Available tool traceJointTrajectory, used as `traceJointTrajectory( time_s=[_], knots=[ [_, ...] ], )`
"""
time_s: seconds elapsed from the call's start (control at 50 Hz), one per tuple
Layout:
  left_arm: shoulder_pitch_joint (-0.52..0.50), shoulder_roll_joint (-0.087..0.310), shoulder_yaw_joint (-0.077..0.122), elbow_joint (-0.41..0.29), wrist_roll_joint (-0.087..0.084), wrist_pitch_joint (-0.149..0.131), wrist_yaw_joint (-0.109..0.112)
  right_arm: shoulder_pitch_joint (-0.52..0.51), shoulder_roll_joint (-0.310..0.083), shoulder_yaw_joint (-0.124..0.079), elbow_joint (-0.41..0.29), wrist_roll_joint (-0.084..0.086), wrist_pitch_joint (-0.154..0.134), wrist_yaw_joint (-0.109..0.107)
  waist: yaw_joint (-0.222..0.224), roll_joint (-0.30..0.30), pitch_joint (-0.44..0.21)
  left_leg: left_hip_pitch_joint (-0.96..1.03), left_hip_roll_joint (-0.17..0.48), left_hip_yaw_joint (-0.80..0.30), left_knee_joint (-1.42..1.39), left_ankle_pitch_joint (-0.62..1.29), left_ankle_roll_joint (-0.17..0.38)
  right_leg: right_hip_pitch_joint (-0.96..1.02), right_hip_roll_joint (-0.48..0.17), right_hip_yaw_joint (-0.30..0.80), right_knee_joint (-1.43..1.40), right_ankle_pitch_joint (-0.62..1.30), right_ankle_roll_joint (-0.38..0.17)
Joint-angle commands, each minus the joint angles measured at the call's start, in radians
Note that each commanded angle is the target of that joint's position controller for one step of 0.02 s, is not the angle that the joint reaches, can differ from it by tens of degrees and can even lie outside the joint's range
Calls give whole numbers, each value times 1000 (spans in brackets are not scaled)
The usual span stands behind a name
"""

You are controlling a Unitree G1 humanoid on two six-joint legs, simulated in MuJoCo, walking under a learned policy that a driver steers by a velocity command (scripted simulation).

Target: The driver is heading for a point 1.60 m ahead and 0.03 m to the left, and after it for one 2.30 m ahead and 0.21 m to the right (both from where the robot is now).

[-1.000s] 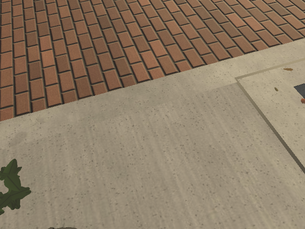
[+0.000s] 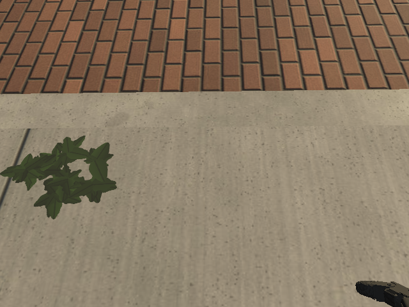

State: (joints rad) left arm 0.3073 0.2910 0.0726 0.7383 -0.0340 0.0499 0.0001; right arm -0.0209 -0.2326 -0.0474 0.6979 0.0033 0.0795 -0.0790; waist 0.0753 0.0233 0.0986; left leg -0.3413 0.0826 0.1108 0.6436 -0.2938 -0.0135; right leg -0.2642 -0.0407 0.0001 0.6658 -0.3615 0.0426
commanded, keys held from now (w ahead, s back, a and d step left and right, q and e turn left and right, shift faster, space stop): e+shift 0.14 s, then shift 0.08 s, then q+shift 0.38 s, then w+q+shift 0.24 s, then w+shift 0.14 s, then w+e+shift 0.02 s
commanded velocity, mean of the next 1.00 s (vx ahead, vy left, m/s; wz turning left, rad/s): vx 0.16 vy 0.00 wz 0.19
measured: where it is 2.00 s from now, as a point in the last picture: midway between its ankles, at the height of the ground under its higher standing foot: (186, 231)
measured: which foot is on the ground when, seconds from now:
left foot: down 0.00-0.00, up 0.02-0.42, down 0.44-0.76, up 0.78-1.00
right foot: down 0.00-0.44, up 0.46-0.74, down 0.76-1.00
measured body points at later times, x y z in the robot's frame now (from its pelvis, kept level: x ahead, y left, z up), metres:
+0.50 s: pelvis -0.04 +0.00 +0.01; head -0.03 +0.01 +0.46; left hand +0.20 +0.21 -0.08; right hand -0.01 -0.30 -0.10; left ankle -0.04 +0.12 -0.72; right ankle -0.04 -0.12 -0.71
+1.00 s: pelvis +0.03 -0.01 +0.02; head +0.04 -0.03 +0.47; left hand -0.04 +0.28 -0.08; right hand +0.29 -0.20 -0.07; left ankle +0.06 +0.17 -0.62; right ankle -0.05 -0.14 -0.72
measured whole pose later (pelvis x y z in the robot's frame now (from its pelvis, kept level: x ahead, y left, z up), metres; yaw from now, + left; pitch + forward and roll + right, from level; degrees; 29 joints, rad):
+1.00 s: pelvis +0.03 -0.01 +0.02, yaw +15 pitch +3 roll +0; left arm 0.45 0.29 0.06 0.78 0.04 -0.09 -0.01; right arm 0.15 -0.33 -0.08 0.63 -0.05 0.02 0.08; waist 0.08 0.06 -0.06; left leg -0.75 -0.02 -0.13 1.16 -0.14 0.01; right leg -0.02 -0.01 -0.07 0.29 -0.33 -0.01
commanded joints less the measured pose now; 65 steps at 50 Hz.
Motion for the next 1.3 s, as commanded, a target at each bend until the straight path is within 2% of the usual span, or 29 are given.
traceJointTrajectory(
  time_s=[0.02,0.04,0.08,0.1,0.14,0.32,0.4,0.44,0.46,0.48,0.52,0.58,0.66,0.72,0.76,0.78,0.8,0.82,0.84,0.9,1.02,1.1,1.14,1.18,1.2,1.22,1.24,1.26,1.3],
  knots=[
    [98,296,68,-87,56,-34,13,-45,-102,-46,-82,-35,-27,17,-30,-413,-116,-315,-155,-74,444,-419,-47,173,-330,587,-279,1079,-316],
    [90,303,71,-101,100,-57,5,-110,-105,-48,-103,-28,-38,22,12,-306,-219,-314,-151,-214,606,-449,-34,139,-360,615,-321,912,-391],
    [-58,253,71,-110,43,-60,24,-62,-131,-67,-61,-3,-38,18,-62,-164,-146,-319,-125,-243,636,-236,-24,111,-208,452,-321,545,-259],
    [-100,205,56,-122,12,-51,37,-38,-141,-74,-46,-4,-36,14,-74,-161,-142,-304,-120,-243,616,-175,-35,99,-181,425,-316,482,-226],
    [-109,162,43,-141,0,-32,55,-18,-123,-73,-49,-3,-47,26,-79,-163,-172,-265,-148,-228,595,-89,-57,107,-132,403,-308,436,-219],
    [-118,84,-5,-145,62,-15,44,106,-115,-42,10,11,-64,68,-32,-231,-161,-3,-66,-134,142,-123,-58,48,-127,370,-327,95,-229],
    [-169,167,11,-125,44,-17,39,160,-166,-47,20,20,-87,89,-58,-191,-74,73,-96,-78,-115,-9,-8,-11,-122,345,-288,69,-213],
    [-148,167,17,-122,39,-27,48,187,-218,-53,5,5,-97,90,-51,-71,-84,85,-25,-232,-224,219,54,-9,-50,264,-135,119,-139],
    [-144,134,15,-148,64,-31,54,217,-293,-70,0,14,-102,85,-16,126,-99,97,123,-467,-281,413,153,-74,88,105,68,38,-63],
    [-244,127,17,-191,56,-40,63,210,-326,-76,-3,-9,-106,83,-57,265,-40,63,236,-688,-378,366,291,-191,154,56,140,-112,-22],
    [-303,141,34,-201,35,-46,61,245,-277,-71,1,-17,-115,65,-98,179,-63,147,223,-689,-382,321,305,-293,129,135,425,-232,-8],
    [-279,76,26,-186,38,-46,42,206,-253,-77,-29,35,-91,34,-80,80,-123,241,110,-555,-314,336,208,-319,105,136,359,-99,18],
    [-274,31,16,-190,9,-84,0,272,-238,-83,-47,42,-62,21,-105,174,-188,180,48,-608,-382,-275,200,-147,135,74,34,-69,15],
    [-152,76,41,-150,-17,-117,-8,178,-219,-72,-102,40,-66,34,-17,188,-122,-63,10,-644,-378,-322,162,138,112,64,-245,60,-12],
    [31,137,67,-87,-11,-127,7,196,-126,-47,-122,36,-70,42,31,2,-190,-337,-123,-454,-20,-335,58,512,-77,194,-361,61,-57],
    [43,187,62,-110,33,-131,5,208,-58,-25,-163,34,-85,52,7,-161,-191,-534,-182,-376,234,-286,46,521,-309,557,-418,-237,-147],
    [-31,219,70,-122,65,-148,-4,189,-108,-30,-211,52,-106,60,-45,-235,-104,-643,-62,-352,384,-183,38,383,-414,731,-496,-439,-226],
    [-88,161,55,-138,45,-157,3,175,-170,-43,-194,48,-108,67,-52,-194,-36,-676,-26,-318,462,-96,28,342,-368,634,-510,-432,-215],
    [-70,142,35,-117,97,-127,10,94,-221,-65,-174,-76,-81,110,-27,-45,-16,-634,-61,-244,495,-32,20,249,-319,497,-533,-399,-174],
    [9,132,19,-74,79,-135,5,182,-146,-45,-138,-59,-66,167,-45,-119,-17,-545,-69,-242,593,118,18,162,-187,259,-546,-177,-131],
    [176,108,4,19,66,-163,-11,5,-147,-31,-165,-55,-81,171,8,-120,53,-606,-107,-243,386,181,25,250,-196,147,-595,-53,-186],
    [225,125,-1,82,56,-151,-4,-140,-106,4,-208,-49,-101,188,32,-161,67,-372,-42,-40,83,145,49,239,-206,122,-633,270,-212],
    [211,175,8,109,54,-142,-1,-65,-109,4,-192,-44,-108,170,-23,-180,24,-175,-101,-15,-12,13,80,249,-211,84,-518,653,-205],
    [178,216,15,129,44,-139,-2,282,-176,-30,-94,-41,-126,125,-212,-161,-168,292,-163,-24,-87,37,108,148,-180,32,-115,1036,-187],
    [147,182,4,103,41,-148,-7,479,-256,-58,-46,-63,-135,97,-307,-100,-306,624,3,-192,-91,-101,118,-111,-114,10,203,740,-173],
    [183,-10,-35,32,21,-155,-19,551,-372,-79,-42,-89,-148,82,-253,237,-486,851,347,-690,-245,-594,141,-422,41,36,568,-131,-156],
    [101,89,-9,28,16,-150,-18,519,-329,-68,-49,-75,-146,81,-267,125,-449,662,369,-893,-412,-682,129,-454,51,143,680,-52,-181],
    [46,92,1,12,18,-138,-20,417,-259,-48,-27,-72,-142,79,-193,89,-253,522,322,-712,-392,-551,107,-501,-3,117,700,49,-183],
    [68,44,-9,50,34,-118,-35,323,-156,-23,-20,-60,-152,82,-115,71,-108,316,238,-428,-430,-173,97,-436,-67,80,617,132,-152]
  ],
)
